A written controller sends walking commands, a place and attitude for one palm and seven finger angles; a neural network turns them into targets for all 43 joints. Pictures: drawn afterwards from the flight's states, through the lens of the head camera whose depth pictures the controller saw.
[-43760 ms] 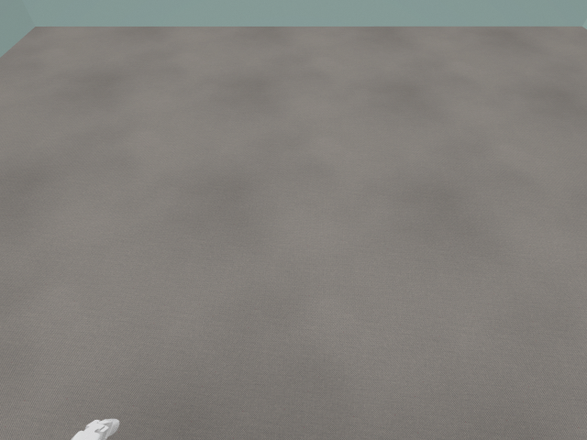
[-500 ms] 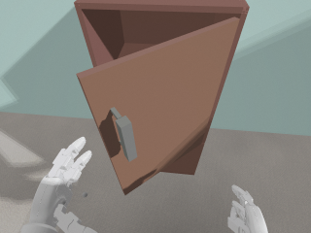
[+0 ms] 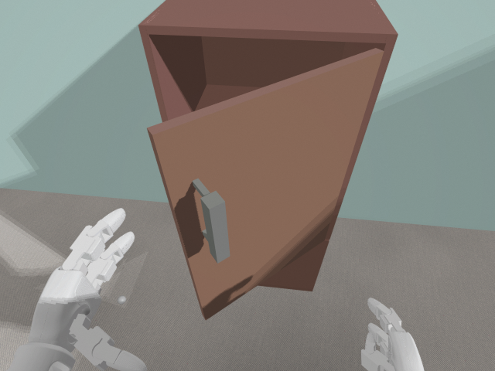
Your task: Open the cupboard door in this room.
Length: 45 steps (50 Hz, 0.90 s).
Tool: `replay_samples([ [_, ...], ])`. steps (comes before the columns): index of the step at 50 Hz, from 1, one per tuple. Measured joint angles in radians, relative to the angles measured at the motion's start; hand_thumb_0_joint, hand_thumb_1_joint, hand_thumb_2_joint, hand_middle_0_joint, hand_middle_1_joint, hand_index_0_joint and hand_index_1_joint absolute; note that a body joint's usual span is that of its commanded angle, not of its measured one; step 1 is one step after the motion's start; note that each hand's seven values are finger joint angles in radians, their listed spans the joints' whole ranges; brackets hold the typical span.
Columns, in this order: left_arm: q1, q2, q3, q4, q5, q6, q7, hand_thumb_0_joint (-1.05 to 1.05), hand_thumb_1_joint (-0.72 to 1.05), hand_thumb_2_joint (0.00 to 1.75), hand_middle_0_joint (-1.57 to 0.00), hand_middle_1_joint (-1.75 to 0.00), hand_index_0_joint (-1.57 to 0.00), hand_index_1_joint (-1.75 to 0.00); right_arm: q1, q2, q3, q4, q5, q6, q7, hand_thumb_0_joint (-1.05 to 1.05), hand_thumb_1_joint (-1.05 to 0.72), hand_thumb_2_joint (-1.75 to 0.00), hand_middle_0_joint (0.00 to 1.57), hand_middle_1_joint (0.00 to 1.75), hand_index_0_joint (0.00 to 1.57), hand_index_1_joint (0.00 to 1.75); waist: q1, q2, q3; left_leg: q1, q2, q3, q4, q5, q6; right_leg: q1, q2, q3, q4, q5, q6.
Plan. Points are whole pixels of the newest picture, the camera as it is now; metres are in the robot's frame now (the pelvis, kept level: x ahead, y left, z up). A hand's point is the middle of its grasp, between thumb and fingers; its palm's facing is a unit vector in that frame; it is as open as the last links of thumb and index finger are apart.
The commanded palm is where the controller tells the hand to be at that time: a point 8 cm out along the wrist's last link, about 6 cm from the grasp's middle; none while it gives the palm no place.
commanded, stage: draw the hand back to the body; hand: left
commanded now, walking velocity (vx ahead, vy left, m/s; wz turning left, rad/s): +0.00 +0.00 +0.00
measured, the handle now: (209, 221) +0.32 +0.10 +0.10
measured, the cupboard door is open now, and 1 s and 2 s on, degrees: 41 41 41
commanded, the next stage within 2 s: step back with the hand held close in 1.14 s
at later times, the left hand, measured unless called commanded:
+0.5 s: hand (72, 262) +0.20 +0.23 +0.16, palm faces +0.35 -0.86 -0.37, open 12.3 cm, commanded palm +0.16 +0.28 +0.18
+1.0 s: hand (61, 241) +0.21 +0.24 +0.19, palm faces +0.42 -0.82 -0.38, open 7.6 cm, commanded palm +0.17 +0.28 +0.20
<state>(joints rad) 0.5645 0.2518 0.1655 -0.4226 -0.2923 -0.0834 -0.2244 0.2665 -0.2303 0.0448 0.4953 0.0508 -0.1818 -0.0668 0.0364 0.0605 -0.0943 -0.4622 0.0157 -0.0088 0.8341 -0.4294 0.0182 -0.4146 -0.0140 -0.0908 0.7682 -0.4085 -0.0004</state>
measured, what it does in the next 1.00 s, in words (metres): stands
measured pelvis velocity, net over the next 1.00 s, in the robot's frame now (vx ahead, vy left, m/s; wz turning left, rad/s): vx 0.02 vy -0.01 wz -0.04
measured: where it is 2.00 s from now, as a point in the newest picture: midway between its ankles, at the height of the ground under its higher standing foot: outside the picture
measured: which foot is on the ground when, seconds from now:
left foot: down 0.00-1.00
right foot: down 0.00-1.00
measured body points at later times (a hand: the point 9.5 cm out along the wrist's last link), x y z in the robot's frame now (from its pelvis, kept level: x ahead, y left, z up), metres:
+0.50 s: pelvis +0.01 +0.00 +0.03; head +0.00 -0.01 +0.48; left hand +0.18 +0.28 +0.18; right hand +0.20 -0.21 -0.05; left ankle +0.00 +0.10 -0.71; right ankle -0.01 -0.12 -0.71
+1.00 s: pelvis +0.02 -0.01 +0.04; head +0.00 -0.03 +0.49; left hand +0.19 +0.28 +0.21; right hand +0.20 -0.24 -0.05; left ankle +0.00 +0.10 -0.71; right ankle -0.01 -0.12 -0.71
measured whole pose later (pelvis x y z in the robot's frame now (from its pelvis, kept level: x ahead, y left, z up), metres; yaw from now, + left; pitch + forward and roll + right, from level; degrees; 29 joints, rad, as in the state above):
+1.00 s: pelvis +0.02 -0.01 +0.04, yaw -2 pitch -4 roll -1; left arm 0.46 0.32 0.32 -0.39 -0.06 -0.08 0.11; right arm 0.18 -0.23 0.01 0.63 0.00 -0.09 -0.07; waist 0.07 0.06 0.02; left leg -0.09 0.02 0.03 0.42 -0.26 0.00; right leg -0.07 0.00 -0.05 0.38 -0.24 -0.01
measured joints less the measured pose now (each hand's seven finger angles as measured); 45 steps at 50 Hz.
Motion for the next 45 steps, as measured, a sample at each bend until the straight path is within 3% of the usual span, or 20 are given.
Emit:
replay_samples([
  [4,-0.022,0.011,0.027,0.007,-0.012,0.017,-0.014,-0.01,-0.47,0.31,-0.16,-0.30,-0.15,-0.30,-0.008,-0.006,0.004,0.012,0.003,-0.014,-0.007,0.01,-0.90,-0.90,0.20,0.30,0.20,0.30,0.007,0.000,0.008,0.021,-0.001,-0.004,-0.017,0.009,0.001,0.026,0.000,-0.004,-0.023,0.011,0.001],
  [6,-0.032,0.036,0.019,-0.009,0.065,0.032,0.066,-0.01,-0.44,0.32,-0.16,-0.30,-0.15,-0.30,-0.012,-0.002,0.004,0.018,-0.007,-0.010,-0.021,0.01,-0.90,-0.90,0.20,0.30,0.20,0.30,0.019,-0.003,0.018,0.049,0.001,0.001,-0.041,0.018,0.000,0.051,0.003,0.001,-0.047,0.022,0.001],
  [9,-0.015,0.044,0.009,-0.033,0.152,0.043,0.203,-0.01,-0.37,0.35,-0.16,-0.30,-0.16,-0.30,-0.023,0.009,0.007,0.025,-0.020,0.003,-0.032,0.01,-0.90,-0.90,0.20,0.30,0.20,0.30,0.018,-0.006,0.037,0.102,0.002,0.010,-0.099,0.042,0.001,0.100,0.005,0.009,-0.105,0.050,0.002],
  [12,0.002,0.040,0.003,-0.042,0.200,0.045,0.280,-0.01,-0.28,0.39,-0.16,-0.30,-0.16,-0.30,-0.029,0.015,0.010,0.035,-0.031,0.015,-0.033,0.01,-0.90,-0.90,0.20,0.30,0.20,0.30,0.018,-0.009,0.056,0.153,-0.002,0.018,-0.160,0.069,0.003,0.147,0.004,0.017,-0.163,0.076,0.004],
  [16,-0.003,0.045,0.005,-0.027,0.232,0.041,0.326,-0.01,-0.16,0.44,-0.17,-0.30,-0.16,-0.30,-0.037,0.016,0.011,0.062,-0.041,0.025,-0.031,0.01,-0.90,-0.90,0.20,0.30,0.20,0.30,0.024,-0.008,0.083,0.214,-0.009,0.026,-0.232,0.099,0.006,0.204,-0.001,0.023,-0.227,0.104,0.007],
  [27,-0.037,0.060,0.066,-0.015,0.248,0.021,0.345,0.00,0.21,0.60,-0.19,-0.30,-0.18,-0.30,-0.059,0.016,-0.003,0.114,-0.051,0.050,-0.012,0.01,-0.90,-0.90,0.20,0.30,0.20,0.30,0.032,-0.004,0.106,0.321,-0.017,0.041,-0.356,0.143,0.006,0.296,-0.005,0.038,-0.331,0.142,0.010],
  [40,-0.095,0.085,0.163,0.014,0.233,0.011,0.344,0.01,0.66,0.80,-0.20,-0.30,-0.20,-0.30,-0.080,0.006,-0.027,0.130,-0.050,0.078,-0.005,0.01,-0.90,-0.90,0.20,0.30,0.20,0.30,0.040,0.001,0.110,0.365,-0.005,0.043,-0.404,0.158,-0.006,0.337,0.008,0.040,-0.376,0.157,-0.001],
  [45,-0.106,0.074,0.170,0.032,0.228,0.006,0.343,0.01,0.79,0.85,-0.21,-0.30,-0.20,-0.30,-0.085,0.003,-0.033,0.133,-0.049,0.087,-0.001,0.01,-0.90,-0.90,0.20,0.30,0.20,0.30,0.038,0.005,0.114,0.371,-0.001,0.044,-0.413,0.164,-0.010,0.341,0.013,0.041,-0.384,0.162,-0.005],
])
